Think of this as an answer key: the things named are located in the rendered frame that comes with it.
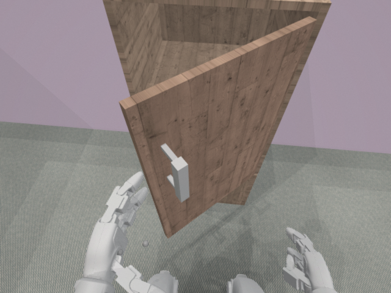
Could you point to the handle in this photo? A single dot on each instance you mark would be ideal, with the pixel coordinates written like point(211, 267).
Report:
point(180, 179)

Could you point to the robot left hand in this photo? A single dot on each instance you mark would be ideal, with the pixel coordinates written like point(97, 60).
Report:
point(109, 236)

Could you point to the robot left forearm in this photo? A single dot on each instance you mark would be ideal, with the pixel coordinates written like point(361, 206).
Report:
point(90, 285)

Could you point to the left robot thigh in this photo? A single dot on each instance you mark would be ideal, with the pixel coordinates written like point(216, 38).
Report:
point(166, 282)

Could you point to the robot right hand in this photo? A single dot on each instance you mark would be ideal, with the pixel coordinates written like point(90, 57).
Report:
point(311, 272)

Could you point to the cupboard door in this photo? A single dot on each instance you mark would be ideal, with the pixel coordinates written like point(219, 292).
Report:
point(218, 117)

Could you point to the robot thigh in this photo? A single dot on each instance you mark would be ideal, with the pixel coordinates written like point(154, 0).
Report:
point(243, 285)
point(166, 282)

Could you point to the right robot thigh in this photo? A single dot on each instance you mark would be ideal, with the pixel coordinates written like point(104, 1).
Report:
point(243, 285)

